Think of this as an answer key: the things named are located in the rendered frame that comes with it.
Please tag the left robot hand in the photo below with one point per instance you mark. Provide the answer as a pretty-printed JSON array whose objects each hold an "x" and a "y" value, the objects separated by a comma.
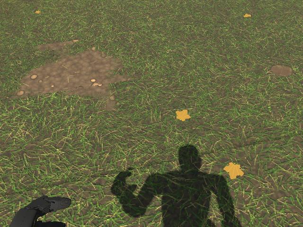
[{"x": 27, "y": 216}]

